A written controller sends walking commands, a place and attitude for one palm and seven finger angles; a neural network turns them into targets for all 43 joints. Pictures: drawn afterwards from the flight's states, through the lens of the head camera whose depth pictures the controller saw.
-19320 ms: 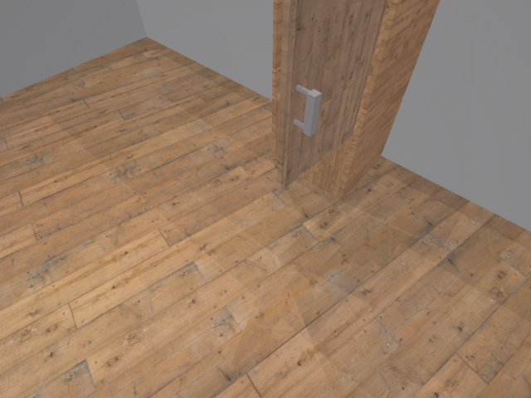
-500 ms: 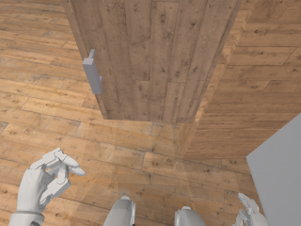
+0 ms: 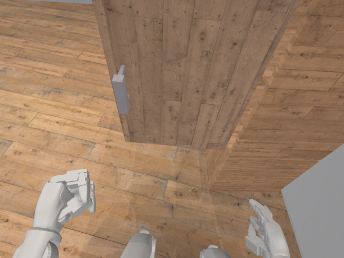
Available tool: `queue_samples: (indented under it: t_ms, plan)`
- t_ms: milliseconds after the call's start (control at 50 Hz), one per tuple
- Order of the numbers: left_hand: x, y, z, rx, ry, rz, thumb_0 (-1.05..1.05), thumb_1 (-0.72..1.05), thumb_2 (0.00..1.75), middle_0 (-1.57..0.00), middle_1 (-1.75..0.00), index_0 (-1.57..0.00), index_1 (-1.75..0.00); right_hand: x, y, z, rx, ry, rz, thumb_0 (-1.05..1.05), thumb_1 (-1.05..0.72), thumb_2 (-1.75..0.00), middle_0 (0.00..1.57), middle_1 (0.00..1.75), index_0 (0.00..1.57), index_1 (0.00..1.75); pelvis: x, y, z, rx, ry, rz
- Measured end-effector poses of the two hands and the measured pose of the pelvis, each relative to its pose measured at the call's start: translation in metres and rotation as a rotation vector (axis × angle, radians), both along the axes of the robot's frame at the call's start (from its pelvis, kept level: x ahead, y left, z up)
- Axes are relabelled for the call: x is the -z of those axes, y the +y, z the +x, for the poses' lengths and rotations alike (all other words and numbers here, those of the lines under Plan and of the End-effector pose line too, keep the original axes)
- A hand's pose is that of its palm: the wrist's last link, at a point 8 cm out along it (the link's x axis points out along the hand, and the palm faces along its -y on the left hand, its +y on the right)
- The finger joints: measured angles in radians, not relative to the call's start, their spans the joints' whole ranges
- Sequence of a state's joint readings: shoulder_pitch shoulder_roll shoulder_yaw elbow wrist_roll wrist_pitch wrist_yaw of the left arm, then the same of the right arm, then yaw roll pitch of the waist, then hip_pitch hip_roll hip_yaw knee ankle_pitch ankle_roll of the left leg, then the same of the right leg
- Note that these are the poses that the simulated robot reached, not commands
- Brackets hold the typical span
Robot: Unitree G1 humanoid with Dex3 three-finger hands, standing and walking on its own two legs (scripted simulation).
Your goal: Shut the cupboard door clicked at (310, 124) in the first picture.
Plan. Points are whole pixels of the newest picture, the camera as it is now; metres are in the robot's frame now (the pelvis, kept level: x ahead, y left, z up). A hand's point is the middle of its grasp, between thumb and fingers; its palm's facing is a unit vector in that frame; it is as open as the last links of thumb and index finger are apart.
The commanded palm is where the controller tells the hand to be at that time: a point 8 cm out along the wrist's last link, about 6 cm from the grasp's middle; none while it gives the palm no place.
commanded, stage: raise the hand and make a fist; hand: left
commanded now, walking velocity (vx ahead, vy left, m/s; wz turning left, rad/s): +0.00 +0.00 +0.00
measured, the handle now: (123, 90) +0.52 +0.19 +0.06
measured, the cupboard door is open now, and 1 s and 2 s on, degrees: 86 86 86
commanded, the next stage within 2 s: bring the fist close to the handle in 0.44 s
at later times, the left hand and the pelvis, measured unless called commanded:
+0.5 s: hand (105, 198) +0.22 +0.16 +0.06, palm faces +0.00 -1.00 -0.04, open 3.1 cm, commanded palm +0.20 +0.22 +0.06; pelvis +0.00 -0.03 +0.00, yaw +0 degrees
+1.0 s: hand (114, 158) +0.31 +0.16 +0.07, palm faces +0.02 -1.00 -0.02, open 3.1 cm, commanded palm +0.29 +0.21 +0.06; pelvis +0.01 -0.03 +0.00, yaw -1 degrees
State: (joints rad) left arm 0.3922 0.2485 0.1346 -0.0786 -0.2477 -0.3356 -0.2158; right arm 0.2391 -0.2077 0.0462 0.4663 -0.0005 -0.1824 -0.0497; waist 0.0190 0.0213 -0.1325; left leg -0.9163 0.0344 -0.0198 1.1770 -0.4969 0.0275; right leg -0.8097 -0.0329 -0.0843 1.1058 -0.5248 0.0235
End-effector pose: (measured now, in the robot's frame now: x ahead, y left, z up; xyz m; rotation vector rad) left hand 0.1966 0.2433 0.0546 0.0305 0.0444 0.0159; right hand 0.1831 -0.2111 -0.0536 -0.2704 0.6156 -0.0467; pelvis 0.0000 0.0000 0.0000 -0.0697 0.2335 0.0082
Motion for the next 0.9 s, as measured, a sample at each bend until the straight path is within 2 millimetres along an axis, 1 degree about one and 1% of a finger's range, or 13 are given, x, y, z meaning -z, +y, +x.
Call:
queue_samples:
  t_ms: [60, 100, 140, 220, 280, 400, 440, 540, 620, 680, 740, 840, 900]
  plan:
    - [-0.011, 0.003, 0.004, -0.019, -0.045, 0.014, 0.02, 0.9, 0.9, -1.29, -1.49, -1.3, -1.49, 0.003, -0.008, -0.009, 0.015, 0.029, -0.006, 0.02, -0.9, -0.9, 0.2, 0.3, 0.2, 0.3, -0.001, -0.002, 0.001, -0.001, -0.003, 0.0]
    - [-0.014, 0.002, 0.006, -0.017, -0.051, 0.018, 0.02, 0.91, 0.9, -1.29, -1.49, -1.3, -1.49, 0.006, -0.014, -0.014, 0.029, 0.045, -0.007, 0.02, -0.9, -0.9, 0.2, 0.3, 0.2, 0.3, -0.002, -0.003, 0.001, -0.001, -0.003, 0.001]
    - [-0.011, -0.002, 0.007, -0.003, -0.027, 0.012, 0.01, 0.91, 0.9, -1.29, -1.49, -1.3, -1.5, 0.007, -0.019, -0.019, 0.046, 0.057, -0.005, 0.02, -0.9, -0.9, 0.2, 0.3, 0.2, 0.3, -0.003, -0.004, 0.002, 0.0, -0.003, 0.004]
    - [0.001, -0.013, 0.007, 0.028, 0.045, -0.004, 0.01, 0.91, 0.9, -1.29, -1.5, -1.3, -1.5, 0.009, -0.03, -0.026, 0.077, 0.068, -0.009, 0.02, -0.9, -0.9, 0.2, 0.3, 0.2, 0.3, -0.004, -0.008, 0.002, 0.006, -0.001, 0.013]
    - [0.003, -0.017, 0.006, 0.021, 0.045, -0.005, 0.01, 0.91, 0.9, -1.29, -1.5, -1.3, -1.5, 0.009, -0.037, -0.028, 0.088, 0.069, -0.015, 0.02, -0.9, -0.9, 0.2, 0.3, 0.2, 0.3, -0.003, -0.012, 0.002, 0.01, 0.002, 0.019]
    - [-0.012, -0.02, 0.006, -0.019, -0.054, 0.021, 0.02, 0.9, 0.9, -1.3, -1.5, -1.3, -1.5, 0.014, -0.045, -0.024, 0.079, 0.06, -0.011, 0.02, -0.9, -0.9, 0.2, 0.3, 0.2, 0.3, 0.0, -0.02, 0.002, 0.007, 0.004, 0.025]
    - [-0.011, -0.024, 0.006, -0.013, -0.048, 0.021, 0.01, 0.91, 0.9, -1.3, -1.5, -1.3, -1.5, 0.015, -0.046, -0.021, 0.077, 0.055, -0.002, 0.02, -0.9, -0.9, 0.2, 0.3, 0.2, 0.3, 0.001, -0.022, 0.001, 0.006, 0.005, 0.027]
    - [-0.001, -0.035, 0.004, 0.021, 0.027, 0.007, 0.01, 0.91, 0.9, -1.3, -1.5, -1.3, -1.5, 0.015, -0.048, -0.015, 0.08, 0.036, 0.018, 0.02, -0.9, -0.9, 0.2, 0.3, 0.2, 0.3, 0.0, -0.027, 0.002, 0.008, 0.004, 0.033]
    - [-0.003, -0.037, 0.005, 0.009, 0.006, 0.017, 0.02, 0.9, 0.9, -1.3, -1.5, -1.3, -1.5, 0.015, -0.05, -0.011, 0.074, 0.023, 0.017, 0.02, -0.9, -0.9, 0.2, 0.3, 0.2, 0.3, 0.001, -0.031, 0.002, 0.008, 0.004, 0.036]
    - [-0.009, -0.034, 0.015, -0.013, -0.058, 0.032, 0.02, 0.9, 0.9, -1.3, -1.5, -1.31, -1.5, 0.019, -0.051, -0.01, 0.061, 0.026, 0.011, 0.02, -0.9, -0.9, 0.2, 0.3, 0.2, 0.3, 0.004, -0.033, 0.001, 0.004, 0.009, 0.035]
    - [-0.009, -0.031, 0.031, -0.013, -0.091, 0.031, 0.01, 0.9, 0.9, -1.3, -1.5, -1.31, -1.5, 0.024, -0.054, -0.011, 0.06, 0.04, 0.008, 0.02, -0.9, -0.9, 0.2, 0.3, 0.2, 0.3, 0.007, -0.034, -0.001, 0.002, 0.014, 0.033]
    - [-0.001, -0.037, 0.059, 0.04, -0.033, 0.012, 0.01, 0.9, 0.9, -1.3, -1.5, -1.31, -1.5, 0.028, -0.058, -0.02, 0.09, 0.075, 0.009, 0.02, -0.9, -0.9, 0.2, 0.3, 0.2, 0.3, 0.005, -0.034, -0.001, 0.008, 0.02, 0.034]
    - [-0.002, -0.038, 0.072, 0.048, -0.013, -0.001, 0.01, 0.9, 0.9, -1.3, -1.5, -1.31, -1.5, 0.027, -0.06, -0.029, 0.117, 0.098, 0.007, 0.02, -0.9, -0.9, 0.2, 0.3, 0.2, 0.3, 0.001, -0.032, 0.001, 0.016, 0.021, 0.039]
